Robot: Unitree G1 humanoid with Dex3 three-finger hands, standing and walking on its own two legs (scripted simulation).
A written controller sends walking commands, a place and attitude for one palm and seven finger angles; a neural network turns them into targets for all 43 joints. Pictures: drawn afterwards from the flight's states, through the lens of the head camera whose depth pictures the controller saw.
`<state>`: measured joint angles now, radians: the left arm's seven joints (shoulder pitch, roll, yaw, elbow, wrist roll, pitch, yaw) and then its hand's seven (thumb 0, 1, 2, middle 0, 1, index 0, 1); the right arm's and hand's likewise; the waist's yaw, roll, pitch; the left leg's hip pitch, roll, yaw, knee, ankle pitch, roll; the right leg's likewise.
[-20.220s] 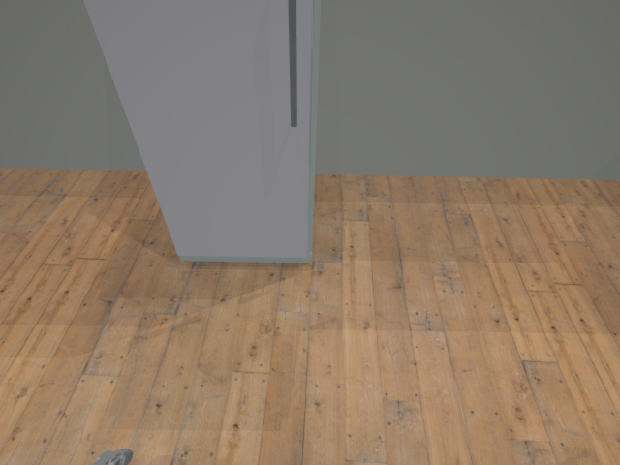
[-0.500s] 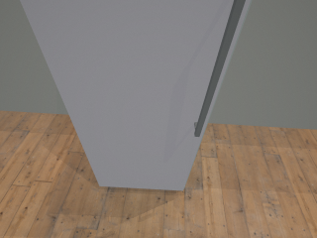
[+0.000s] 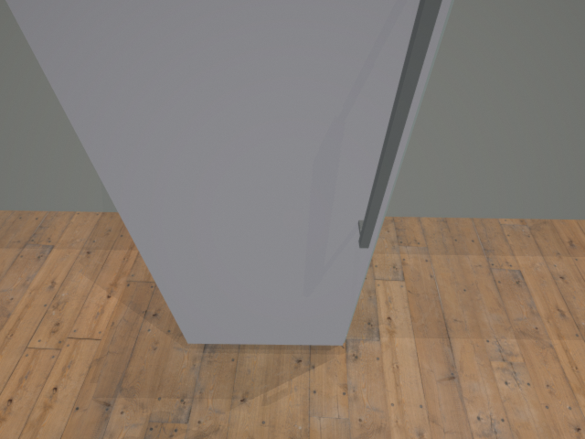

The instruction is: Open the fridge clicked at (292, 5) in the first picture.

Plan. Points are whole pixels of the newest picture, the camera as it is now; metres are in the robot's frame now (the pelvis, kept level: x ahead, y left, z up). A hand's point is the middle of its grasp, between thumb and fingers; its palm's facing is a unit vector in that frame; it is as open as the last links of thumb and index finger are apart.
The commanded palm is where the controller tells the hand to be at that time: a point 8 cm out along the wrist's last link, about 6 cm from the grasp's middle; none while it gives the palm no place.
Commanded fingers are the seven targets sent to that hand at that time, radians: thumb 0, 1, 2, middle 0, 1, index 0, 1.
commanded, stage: raise the hand to about handle height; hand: right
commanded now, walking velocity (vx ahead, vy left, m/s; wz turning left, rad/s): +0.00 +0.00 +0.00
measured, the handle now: (387, 139) +0.49 -0.11 +0.17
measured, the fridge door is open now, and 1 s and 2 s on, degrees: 0 0 0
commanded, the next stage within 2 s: none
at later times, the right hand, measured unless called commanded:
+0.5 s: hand out of the picture +0.12 -0.21 +0.02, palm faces +0.17 +0.98 -0.07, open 9.5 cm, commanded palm +0.12 -0.25 +0.02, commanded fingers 0.00 -0.20 -0.60 0.25 0.75 0.25 0.75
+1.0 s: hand (520, 382) +0.19 -0.24 +0.07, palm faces -0.01 +1.00 -0.08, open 12.5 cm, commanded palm +0.16 -0.30 +0.09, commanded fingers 0.00 0.38 -0.35 0.29 1.12 0.29 1.12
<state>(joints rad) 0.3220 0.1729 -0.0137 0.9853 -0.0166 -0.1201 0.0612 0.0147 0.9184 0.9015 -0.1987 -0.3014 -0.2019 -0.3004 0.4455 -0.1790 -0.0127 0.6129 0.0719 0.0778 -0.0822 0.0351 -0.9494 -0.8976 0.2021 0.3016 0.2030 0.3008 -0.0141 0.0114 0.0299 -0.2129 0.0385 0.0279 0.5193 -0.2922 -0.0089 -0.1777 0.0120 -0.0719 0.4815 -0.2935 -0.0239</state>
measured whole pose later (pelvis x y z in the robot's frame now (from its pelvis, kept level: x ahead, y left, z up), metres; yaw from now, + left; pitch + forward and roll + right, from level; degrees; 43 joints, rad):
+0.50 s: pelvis -0.04 +0.03 -0.05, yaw -4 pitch +6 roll +2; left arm 0.19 0.27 0.02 0.54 -0.02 -0.26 0.06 0.01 0.90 0.90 -0.20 -0.30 -0.20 -0.30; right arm 0.48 -0.24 -0.26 -0.01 0.33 -0.50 0.35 0.01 -0.43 -0.70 0.23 0.60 0.23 0.60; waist -0.06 0.00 -0.07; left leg -0.58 0.01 0.14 0.93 -0.45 0.04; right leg -0.63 -0.04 0.05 0.99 -0.46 0.02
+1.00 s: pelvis -0.03 +0.00 -0.02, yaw -2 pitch +2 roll +2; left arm 0.29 0.29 -0.02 0.61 -0.05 -0.31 0.10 0.02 0.90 0.90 -0.20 -0.30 -0.20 -0.30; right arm 0.25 -0.34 -0.30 0.01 0.33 -0.14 0.41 0.00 0.16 -0.45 0.27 0.98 0.27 0.98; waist -0.02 -0.03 -0.05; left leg -0.41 0.03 0.07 0.72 -0.35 -0.01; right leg -0.44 -0.01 -0.02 0.77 -0.38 -0.03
